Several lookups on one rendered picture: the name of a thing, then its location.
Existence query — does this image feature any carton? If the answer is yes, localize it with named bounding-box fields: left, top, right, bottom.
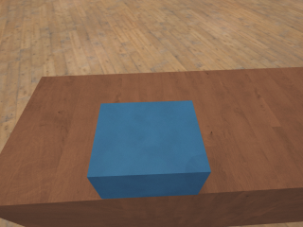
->
left=87, top=100, right=211, bottom=200

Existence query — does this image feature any pedestal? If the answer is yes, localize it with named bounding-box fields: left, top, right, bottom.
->
left=0, top=66, right=303, bottom=227

